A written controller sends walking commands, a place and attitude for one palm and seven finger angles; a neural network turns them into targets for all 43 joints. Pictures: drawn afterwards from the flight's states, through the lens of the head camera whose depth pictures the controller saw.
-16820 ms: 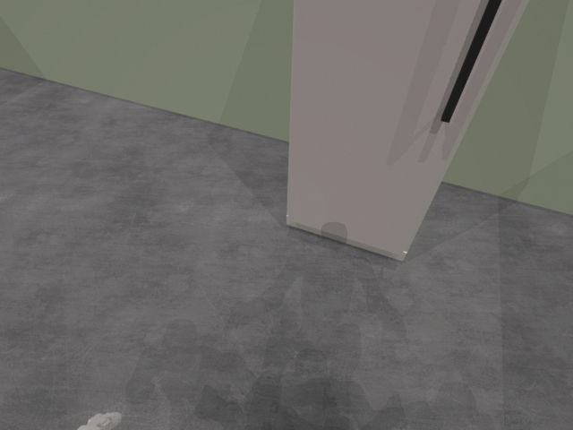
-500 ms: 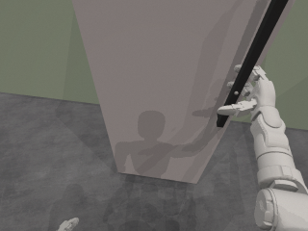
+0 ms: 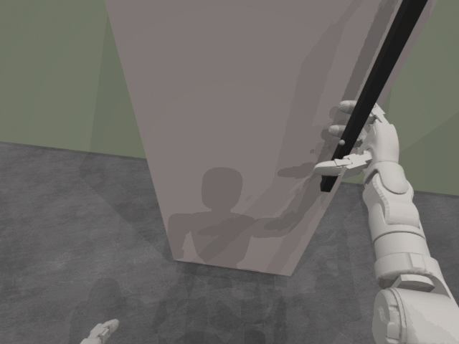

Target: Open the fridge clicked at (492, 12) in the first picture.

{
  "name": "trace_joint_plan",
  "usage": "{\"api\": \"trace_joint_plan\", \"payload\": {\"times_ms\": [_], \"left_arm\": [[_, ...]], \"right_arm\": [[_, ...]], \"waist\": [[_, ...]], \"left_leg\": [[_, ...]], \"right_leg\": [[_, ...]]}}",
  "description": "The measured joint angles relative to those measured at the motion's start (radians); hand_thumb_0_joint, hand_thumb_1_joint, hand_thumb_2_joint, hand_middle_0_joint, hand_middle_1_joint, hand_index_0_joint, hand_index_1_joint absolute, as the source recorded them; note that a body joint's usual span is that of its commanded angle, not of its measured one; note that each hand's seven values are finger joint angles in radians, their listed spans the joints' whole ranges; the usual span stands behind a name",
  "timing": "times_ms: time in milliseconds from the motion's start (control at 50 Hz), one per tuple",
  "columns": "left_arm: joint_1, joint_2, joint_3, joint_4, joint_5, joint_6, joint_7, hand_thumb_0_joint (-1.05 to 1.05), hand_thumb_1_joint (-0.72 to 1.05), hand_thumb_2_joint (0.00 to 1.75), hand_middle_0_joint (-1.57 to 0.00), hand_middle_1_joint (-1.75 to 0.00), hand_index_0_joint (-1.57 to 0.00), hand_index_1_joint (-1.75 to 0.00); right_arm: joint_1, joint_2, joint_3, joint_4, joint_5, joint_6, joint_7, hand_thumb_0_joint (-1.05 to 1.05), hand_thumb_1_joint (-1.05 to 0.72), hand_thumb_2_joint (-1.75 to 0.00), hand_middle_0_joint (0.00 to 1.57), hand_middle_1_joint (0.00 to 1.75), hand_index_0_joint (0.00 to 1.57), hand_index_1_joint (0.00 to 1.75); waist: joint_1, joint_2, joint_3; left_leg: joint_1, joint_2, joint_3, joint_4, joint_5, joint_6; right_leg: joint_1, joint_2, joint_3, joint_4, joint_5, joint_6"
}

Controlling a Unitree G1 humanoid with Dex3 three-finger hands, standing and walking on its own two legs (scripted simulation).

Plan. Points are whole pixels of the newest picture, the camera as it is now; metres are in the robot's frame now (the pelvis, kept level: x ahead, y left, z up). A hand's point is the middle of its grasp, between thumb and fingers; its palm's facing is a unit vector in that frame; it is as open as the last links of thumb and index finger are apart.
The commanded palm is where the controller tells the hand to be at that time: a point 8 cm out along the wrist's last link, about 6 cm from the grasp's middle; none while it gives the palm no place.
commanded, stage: slide the fingers in behind the handle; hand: right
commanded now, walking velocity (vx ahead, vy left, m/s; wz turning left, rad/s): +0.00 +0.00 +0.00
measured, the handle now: (366, 88) +0.49 -0.16 +0.23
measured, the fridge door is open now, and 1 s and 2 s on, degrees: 0 0 4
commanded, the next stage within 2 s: grip the handle and tug to test in 0.36 s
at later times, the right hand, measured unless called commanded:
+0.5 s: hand (342, 141) +0.44 -0.14 +0.16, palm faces +0.03 +1.00 +0.01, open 14.0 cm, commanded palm +0.41 -0.19 +0.16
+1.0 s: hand (342, 141) +0.44 -0.14 +0.16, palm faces +0.04 +1.00 +0.00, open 8.0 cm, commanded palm +0.40 -0.19 +0.16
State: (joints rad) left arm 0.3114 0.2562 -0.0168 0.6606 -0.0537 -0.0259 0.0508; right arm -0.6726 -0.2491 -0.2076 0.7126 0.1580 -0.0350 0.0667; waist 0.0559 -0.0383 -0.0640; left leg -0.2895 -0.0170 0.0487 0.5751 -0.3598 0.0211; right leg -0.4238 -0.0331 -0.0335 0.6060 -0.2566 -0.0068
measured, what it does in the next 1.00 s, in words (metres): stands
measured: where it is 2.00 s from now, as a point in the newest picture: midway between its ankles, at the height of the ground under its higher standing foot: outside the picture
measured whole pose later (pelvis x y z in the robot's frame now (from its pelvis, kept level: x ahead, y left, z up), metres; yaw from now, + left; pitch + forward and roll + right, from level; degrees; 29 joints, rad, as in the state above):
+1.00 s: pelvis +0.00 +0.00 +0.00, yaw +0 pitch +4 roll +1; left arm 0.32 0.25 -0.02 0.67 -0.05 -0.03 0.05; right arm -0.68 -0.25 -0.20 0.73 0.16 -0.05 0.04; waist 0.06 -0.04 -0.06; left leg -0.28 -0.01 0.04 0.57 -0.36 0.02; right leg -0.42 -0.03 -0.04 0.60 -0.25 -0.01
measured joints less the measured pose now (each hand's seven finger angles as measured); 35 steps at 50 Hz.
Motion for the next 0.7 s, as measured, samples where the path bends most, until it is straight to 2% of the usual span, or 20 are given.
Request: {"api": "trace_joint_plan", "payload": {"times_ms": [520, 700], "left_arm": [[0.005, -0.004, -0.003, 0.011, 0.001, 0.003, 0.001, 0.01, 0.9, 0.9, -0.2, -0.3, -0.21, -0.3], [0.007, -0.004, -0.004, 0.019, 0.002, 0.0, 0.001, 0.01, 0.9, 0.9, -0.2, -0.3, -0.21, -0.3]], "right_arm": [[-0.029, 0.0, 0.013, 0.031, -0.002, -0.012, -0.015, -0.01, 0.5, -0.3, 0.29, 1.2, 0.29, 1.2], [-0.042, -0.002, 0.013, 0.05, -0.005, -0.015, -0.018, -0.01, 0.29, -0.39, 0.31, 1.23, 0.31, 1.23]], "waist": [[-0.001, 0.002, 0.006], [0.0, 0.003, 0.006]], "left_leg": [[0.001, 0.003, 0.003, -0.002, 0.004, -0.001], [-0.004, 0.003, 0.003, -0.001, 0.006, -0.002]], "right_leg": [[0.001, 0.004, 0.003, -0.005, 0.007, -0.001], [-0.004, 0.004, 0.004, -0.005, 0.009, -0.002]]}}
